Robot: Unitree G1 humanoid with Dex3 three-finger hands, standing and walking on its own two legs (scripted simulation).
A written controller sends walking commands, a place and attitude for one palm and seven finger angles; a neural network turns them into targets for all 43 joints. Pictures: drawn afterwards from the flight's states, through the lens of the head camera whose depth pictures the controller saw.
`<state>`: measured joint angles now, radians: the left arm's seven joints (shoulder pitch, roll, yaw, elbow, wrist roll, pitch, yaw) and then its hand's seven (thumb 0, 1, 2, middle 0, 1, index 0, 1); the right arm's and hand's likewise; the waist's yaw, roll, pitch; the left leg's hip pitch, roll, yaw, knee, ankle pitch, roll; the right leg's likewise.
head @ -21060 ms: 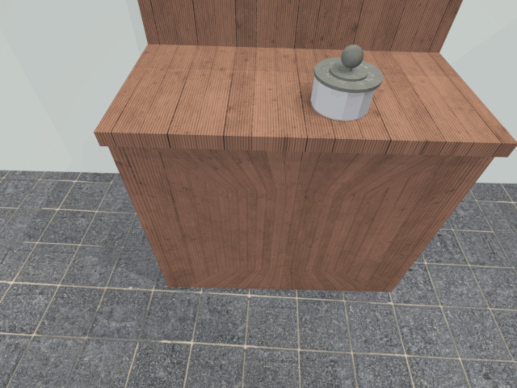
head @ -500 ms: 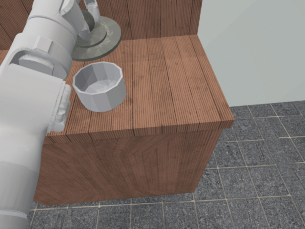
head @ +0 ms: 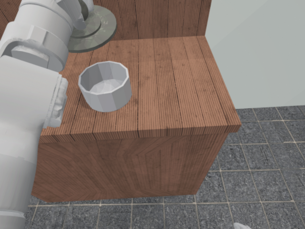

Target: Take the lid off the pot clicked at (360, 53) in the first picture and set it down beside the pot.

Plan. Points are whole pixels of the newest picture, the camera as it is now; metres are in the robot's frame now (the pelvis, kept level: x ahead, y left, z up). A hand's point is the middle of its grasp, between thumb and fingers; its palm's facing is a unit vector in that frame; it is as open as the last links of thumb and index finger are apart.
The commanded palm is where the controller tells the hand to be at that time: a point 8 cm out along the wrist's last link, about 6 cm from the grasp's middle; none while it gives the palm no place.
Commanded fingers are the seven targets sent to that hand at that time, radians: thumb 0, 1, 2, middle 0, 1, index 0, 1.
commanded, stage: move the lid sideways beside the pot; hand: left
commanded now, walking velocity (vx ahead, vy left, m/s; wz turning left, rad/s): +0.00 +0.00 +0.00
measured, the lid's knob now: (76, 10) +0.52 +0.13 +0.30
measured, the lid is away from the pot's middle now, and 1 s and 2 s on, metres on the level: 0.02 0.12 0.23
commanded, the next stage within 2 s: none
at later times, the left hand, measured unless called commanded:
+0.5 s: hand (51, 8) +0.50 +0.17 +0.32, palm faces -0.16 -0.10 -0.98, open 7.6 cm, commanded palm +0.49 +0.18 +0.39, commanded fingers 0.00 0.69 0.78 -0.92 -1.09 -0.90 -1.09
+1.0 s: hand (20, 13) +0.48 +0.22 +0.32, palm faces -0.16 -0.10 -0.98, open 7.6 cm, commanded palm +0.48 +0.23 +0.39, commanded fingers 0.00 0.69 0.78 -0.92 -1.09 -0.90 -1.09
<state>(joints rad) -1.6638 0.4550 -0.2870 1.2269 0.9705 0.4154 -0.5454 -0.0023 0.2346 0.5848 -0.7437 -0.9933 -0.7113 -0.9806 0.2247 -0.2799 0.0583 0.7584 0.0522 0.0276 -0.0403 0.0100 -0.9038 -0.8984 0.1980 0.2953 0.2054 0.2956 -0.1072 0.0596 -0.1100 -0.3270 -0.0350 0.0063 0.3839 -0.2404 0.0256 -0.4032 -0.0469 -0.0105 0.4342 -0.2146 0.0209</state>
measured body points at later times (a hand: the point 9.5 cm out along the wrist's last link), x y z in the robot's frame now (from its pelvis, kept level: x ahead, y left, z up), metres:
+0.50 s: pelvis +0.00 +0.00 +0.00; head +0.04 -0.02 +0.45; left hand +0.50 +0.17 +0.37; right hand +0.06 -0.26 -0.14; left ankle -0.04 +0.11 -0.74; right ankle -0.01 -0.13 -0.74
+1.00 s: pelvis -0.01 +0.00 +0.00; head +0.03 -0.01 +0.45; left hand +0.48 +0.22 +0.37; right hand +0.07 -0.26 -0.13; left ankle -0.04 +0.11 -0.74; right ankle -0.01 -0.13 -0.74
